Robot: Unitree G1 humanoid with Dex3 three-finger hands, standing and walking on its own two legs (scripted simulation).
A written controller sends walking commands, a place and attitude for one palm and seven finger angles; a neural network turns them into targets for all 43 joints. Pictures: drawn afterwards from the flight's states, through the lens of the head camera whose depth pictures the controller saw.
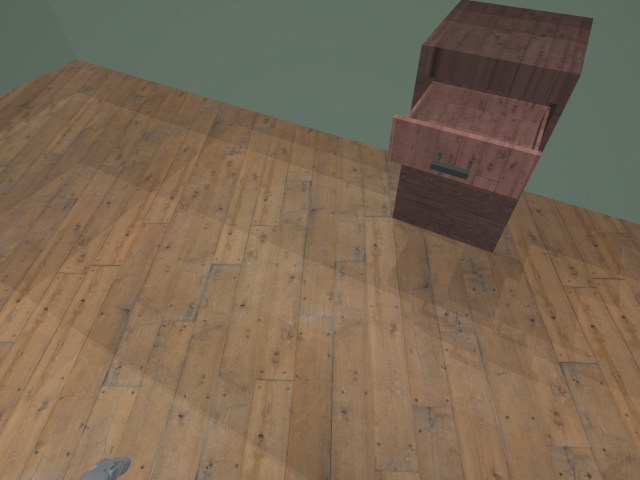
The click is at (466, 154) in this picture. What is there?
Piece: drawer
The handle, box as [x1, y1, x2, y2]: [430, 152, 472, 179]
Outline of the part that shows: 431,163 430,168 466,179 472,161 469,161 466,168 462,169 439,162 438,160 442,153 439,152 436,158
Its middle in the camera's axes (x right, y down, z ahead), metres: +0.36 -0.20 +1.05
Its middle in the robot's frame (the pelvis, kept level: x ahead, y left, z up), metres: +0.92 -0.31 -0.19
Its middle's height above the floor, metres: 0.58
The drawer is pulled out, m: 0.27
